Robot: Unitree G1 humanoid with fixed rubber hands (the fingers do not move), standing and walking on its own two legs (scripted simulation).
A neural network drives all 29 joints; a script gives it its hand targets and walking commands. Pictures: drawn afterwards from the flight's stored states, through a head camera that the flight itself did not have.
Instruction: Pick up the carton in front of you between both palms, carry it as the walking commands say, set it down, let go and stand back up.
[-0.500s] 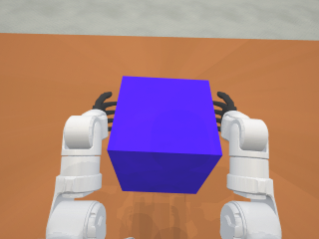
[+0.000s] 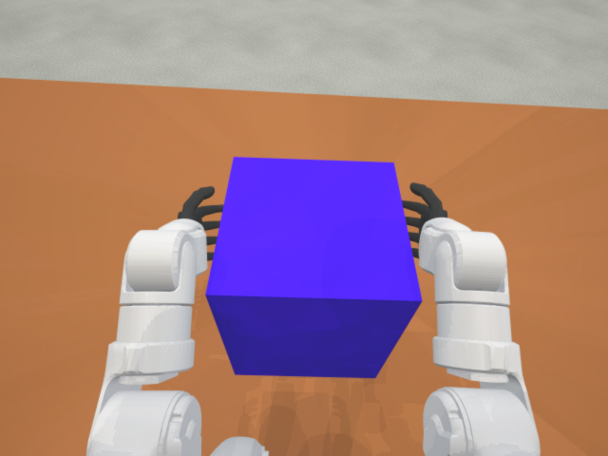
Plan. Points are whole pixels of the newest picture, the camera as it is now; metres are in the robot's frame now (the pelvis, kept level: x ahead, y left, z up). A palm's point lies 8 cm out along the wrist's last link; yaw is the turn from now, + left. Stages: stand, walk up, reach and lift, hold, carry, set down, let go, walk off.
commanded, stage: carry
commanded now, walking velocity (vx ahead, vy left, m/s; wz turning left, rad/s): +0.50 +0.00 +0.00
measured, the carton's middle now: (309, 275) +0.35 +0.01 +0.01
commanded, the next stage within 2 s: none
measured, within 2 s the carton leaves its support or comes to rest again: neither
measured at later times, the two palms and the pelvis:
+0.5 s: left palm (241, 98) +0.69 +0.16 +0.06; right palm (400, 111) +0.67 -0.14 +0.06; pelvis +0.33 +0.04 -0.04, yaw -2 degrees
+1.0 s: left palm (263, 46) +0.99 +0.15 +0.01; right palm (383, 46) +1.01 -0.14 +0.01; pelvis +0.65 -0.01 -0.09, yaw +0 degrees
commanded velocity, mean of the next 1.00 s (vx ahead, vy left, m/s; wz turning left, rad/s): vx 0.50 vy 0.00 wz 0.00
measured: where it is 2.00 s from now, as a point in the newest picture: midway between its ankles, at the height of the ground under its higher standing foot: (307, 213)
